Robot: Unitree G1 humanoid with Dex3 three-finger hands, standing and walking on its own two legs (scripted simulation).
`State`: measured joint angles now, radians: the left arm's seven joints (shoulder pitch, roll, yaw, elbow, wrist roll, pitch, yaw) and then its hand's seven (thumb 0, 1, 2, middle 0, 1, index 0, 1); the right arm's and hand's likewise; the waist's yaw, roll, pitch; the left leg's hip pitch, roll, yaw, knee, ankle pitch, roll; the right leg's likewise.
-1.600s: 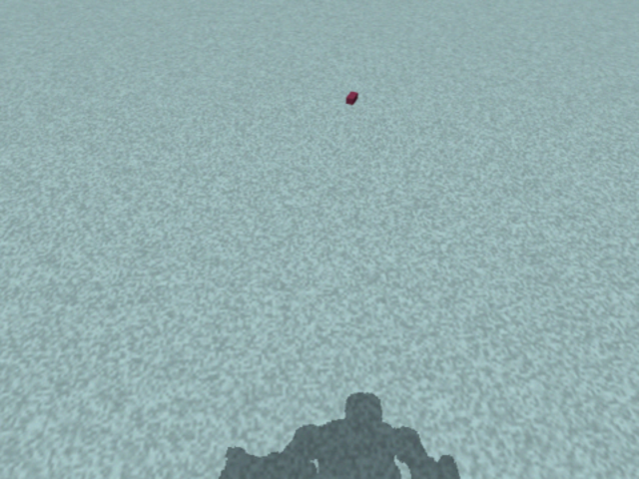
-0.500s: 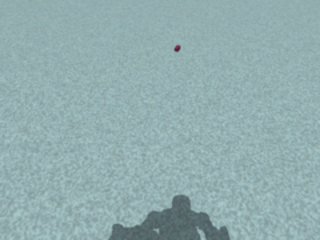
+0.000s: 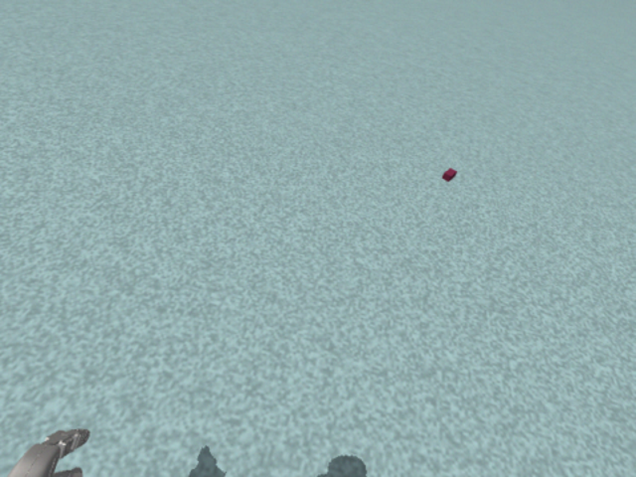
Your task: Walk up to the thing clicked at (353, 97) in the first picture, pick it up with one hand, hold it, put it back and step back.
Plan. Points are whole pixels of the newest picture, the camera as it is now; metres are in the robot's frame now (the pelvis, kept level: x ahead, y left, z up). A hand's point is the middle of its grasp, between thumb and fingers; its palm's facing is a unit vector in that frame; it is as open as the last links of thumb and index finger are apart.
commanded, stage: walk up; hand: left
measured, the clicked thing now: (449, 174) +1.94 -0.90 -0.75
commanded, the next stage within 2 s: none
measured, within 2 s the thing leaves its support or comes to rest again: neither
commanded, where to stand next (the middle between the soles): +1.83 -1.34 m, yaw +49 degrees
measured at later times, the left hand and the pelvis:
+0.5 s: hand (210, 392) +0.27 +0.14 -0.11, palm faces +0.29 -0.88 -0.37, open 7.3 cm; pelvis +0.28 -0.15 +0.00, yaw +15 degrees
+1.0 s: hand (282, 272) +0.56 +0.05 -0.16, palm faces +0.35 -0.91 -0.25, open 7.3 cm; pelvis +0.55 -0.25 -0.01, yaw +25 degrees
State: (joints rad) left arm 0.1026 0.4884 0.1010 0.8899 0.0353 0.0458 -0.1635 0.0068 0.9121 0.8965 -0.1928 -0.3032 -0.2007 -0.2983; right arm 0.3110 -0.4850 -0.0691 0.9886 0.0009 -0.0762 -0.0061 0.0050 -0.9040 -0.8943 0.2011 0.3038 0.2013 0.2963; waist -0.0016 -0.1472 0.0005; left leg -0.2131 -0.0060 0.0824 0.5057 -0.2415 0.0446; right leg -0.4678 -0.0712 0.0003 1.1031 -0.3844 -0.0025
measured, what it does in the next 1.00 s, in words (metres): walks ahead, turning left: right foot, then left foot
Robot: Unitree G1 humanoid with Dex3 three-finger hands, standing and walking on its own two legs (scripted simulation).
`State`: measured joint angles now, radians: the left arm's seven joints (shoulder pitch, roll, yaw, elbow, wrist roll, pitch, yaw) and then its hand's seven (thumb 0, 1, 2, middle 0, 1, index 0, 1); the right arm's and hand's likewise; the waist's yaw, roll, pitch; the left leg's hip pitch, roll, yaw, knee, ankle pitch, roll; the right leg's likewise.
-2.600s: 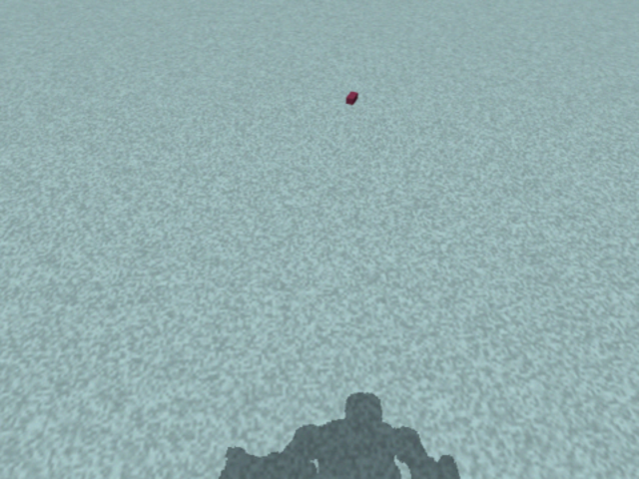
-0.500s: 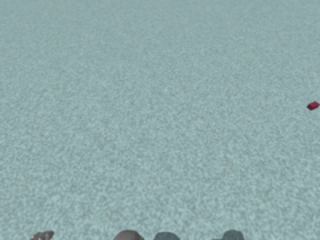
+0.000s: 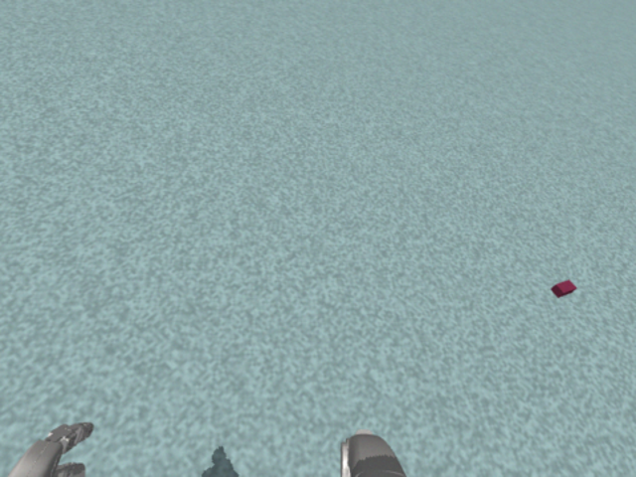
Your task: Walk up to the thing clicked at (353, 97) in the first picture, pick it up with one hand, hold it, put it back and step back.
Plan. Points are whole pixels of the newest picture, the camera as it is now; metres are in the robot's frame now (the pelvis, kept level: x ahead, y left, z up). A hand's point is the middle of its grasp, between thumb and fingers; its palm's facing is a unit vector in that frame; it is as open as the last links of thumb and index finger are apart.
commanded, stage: walk up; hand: left
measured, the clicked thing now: (563, 288) +0.97 -1.19 -0.74
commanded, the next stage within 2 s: none
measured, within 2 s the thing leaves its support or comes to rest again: neither
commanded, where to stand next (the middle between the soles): +0.68 -1.54 m, yaw +24 degrees
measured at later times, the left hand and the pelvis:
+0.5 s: hand (266, 462) +0.17 +0.04 -0.12, palm faces +0.21 -0.89 -0.40, open 7.4 cm; pelvis +0.18 -0.26 +0.01, yaw +9 degrees
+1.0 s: hand (416, 346) +0.36 -0.21 -0.15, palm faces +0.17 -0.90 -0.39, open 7.3 cm; pelvis +0.31 -0.52 -0.04, yaw +14 degrees
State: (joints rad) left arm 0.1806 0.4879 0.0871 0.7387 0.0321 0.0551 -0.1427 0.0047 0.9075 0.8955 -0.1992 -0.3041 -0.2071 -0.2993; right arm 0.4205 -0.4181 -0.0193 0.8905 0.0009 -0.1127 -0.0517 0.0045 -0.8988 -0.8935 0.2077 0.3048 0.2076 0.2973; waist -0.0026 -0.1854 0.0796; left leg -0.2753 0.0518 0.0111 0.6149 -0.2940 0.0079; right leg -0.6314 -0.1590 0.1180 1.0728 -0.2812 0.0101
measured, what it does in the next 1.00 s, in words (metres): steps to the right: right foot, then left foot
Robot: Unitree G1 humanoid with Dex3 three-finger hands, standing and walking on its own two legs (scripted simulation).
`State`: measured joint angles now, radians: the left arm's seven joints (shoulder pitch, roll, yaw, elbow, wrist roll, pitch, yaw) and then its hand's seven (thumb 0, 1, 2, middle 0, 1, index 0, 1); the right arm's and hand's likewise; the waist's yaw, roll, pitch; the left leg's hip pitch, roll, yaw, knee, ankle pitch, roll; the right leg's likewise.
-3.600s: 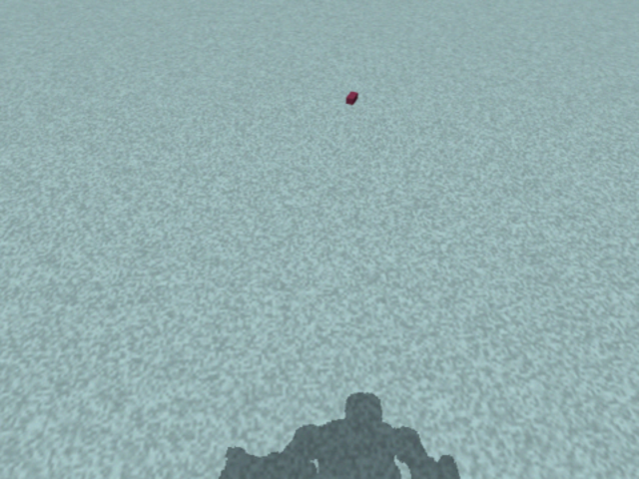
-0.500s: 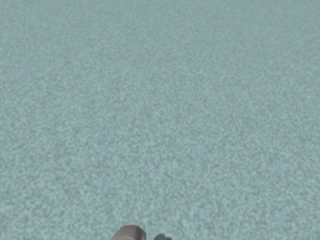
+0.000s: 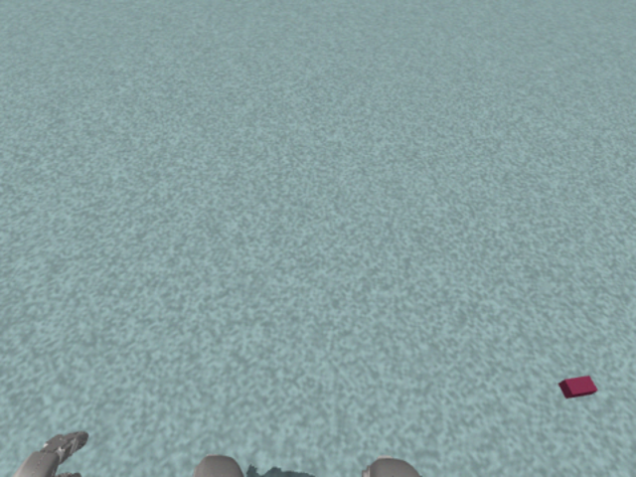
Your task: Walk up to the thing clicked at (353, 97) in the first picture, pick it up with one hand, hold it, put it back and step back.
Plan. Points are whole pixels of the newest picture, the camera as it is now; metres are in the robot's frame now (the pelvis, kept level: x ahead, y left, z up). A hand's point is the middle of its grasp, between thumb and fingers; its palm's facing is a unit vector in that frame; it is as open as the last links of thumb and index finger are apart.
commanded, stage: walk up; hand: left
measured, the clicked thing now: (577, 387) +0.48 -0.81 -0.70
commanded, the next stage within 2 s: none
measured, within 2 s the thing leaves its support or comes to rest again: neither
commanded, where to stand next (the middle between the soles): +0.11 -1.08 m, yaw +10 degrees
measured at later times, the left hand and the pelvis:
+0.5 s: hand out of the picture +0.11 +0.06 -0.13, palm faces -0.06 -0.96 -0.28, open 7.3 cm; pelvis +0.03 -0.21 +0.03, yaw +2 degrees
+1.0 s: hand out of the picture +0.09 -0.15 -0.12, palm faces +0.04 -0.93 -0.36, open 7.4 cm; pelvis +0.05 -0.44 +0.03, yaw +5 degrees
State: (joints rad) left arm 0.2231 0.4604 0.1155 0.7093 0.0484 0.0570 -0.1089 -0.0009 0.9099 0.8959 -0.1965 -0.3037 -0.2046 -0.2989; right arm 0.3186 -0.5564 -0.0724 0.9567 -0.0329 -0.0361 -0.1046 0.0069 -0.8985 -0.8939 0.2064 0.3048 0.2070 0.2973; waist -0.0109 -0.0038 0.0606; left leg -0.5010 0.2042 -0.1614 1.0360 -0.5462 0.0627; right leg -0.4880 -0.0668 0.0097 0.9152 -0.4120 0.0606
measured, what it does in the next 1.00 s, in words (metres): steps to the right: left foot, then right foot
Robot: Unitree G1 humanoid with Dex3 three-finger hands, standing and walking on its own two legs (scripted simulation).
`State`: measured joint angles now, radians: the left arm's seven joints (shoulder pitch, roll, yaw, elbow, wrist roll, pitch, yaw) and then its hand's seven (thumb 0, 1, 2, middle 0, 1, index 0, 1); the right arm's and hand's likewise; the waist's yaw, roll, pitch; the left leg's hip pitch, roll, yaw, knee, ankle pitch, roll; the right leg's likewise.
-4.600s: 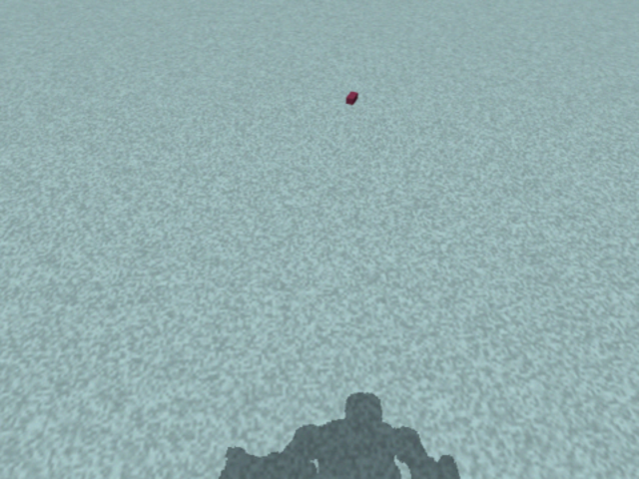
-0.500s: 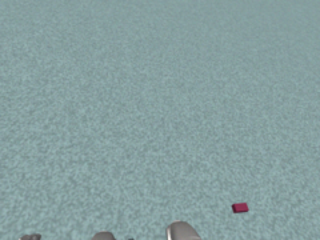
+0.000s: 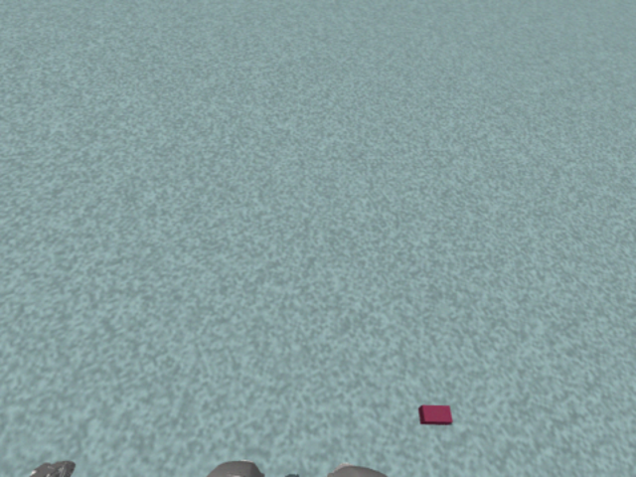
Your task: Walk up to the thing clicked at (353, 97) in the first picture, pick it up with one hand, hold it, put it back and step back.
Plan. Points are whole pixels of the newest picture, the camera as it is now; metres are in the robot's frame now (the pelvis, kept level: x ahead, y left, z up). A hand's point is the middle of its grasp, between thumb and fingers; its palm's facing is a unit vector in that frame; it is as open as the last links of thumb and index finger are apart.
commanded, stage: walk up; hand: left
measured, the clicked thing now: (435, 415) +0.39 -0.41 -0.73
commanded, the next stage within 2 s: none
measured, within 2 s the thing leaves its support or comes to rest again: neither
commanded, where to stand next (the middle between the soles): +0.00 -0.64 m, yaw +4 degrees
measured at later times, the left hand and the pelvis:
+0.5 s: hand out of the picture +0.08 +0.04 -0.14, palm faces -0.10 -0.92 -0.38, open 7.3 cm; pelvis -0.03 -0.23 -0.02, yaw -3 degrees
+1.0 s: hand out of the picture +0.06 -0.13 -0.17, palm faces -0.09 -0.94 -0.34, open 7.3 cm; pelvis -0.06 -0.43 -0.01, yaw -1 degrees
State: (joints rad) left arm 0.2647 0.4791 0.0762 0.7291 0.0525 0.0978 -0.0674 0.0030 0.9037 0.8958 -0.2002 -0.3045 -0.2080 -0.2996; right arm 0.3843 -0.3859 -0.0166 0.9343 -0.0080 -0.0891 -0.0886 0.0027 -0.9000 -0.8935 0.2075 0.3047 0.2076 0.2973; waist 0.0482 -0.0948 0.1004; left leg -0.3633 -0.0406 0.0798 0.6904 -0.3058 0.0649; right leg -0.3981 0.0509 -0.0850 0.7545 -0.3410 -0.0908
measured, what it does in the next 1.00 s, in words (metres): steps to the right: right foot, then left foot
